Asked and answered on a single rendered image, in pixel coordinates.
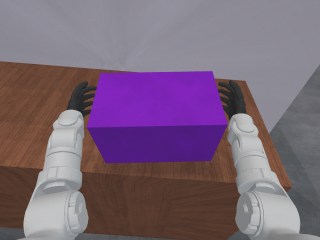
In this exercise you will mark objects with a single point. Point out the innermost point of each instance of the pedestal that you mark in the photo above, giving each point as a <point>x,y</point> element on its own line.
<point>184,200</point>

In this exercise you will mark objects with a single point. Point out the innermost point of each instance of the carton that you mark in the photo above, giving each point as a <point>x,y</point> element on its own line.
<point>148,117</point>

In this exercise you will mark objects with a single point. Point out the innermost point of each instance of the right robot forearm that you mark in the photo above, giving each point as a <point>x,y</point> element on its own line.
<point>250,160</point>

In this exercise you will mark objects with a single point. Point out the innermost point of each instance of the robot left upper arm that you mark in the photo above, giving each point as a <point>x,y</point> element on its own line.
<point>56,216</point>

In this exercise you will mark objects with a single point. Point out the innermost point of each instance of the robot right upper arm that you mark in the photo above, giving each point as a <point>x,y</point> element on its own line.
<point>267,216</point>

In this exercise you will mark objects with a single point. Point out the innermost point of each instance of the robot right hand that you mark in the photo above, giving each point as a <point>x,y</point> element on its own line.
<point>236,103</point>

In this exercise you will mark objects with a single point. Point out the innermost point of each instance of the robot left hand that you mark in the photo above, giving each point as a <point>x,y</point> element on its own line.
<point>77,98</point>

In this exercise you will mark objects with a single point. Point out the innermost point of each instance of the left robot forearm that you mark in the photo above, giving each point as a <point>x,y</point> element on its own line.
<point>61,171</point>

